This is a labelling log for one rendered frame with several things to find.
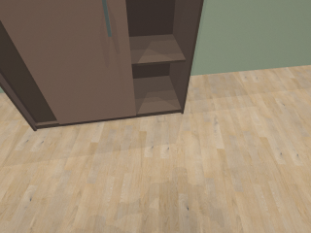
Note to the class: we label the handle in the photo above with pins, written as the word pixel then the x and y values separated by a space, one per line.
pixel 106 15

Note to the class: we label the wardrobe door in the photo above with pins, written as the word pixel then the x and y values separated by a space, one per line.
pixel 20 80
pixel 83 74

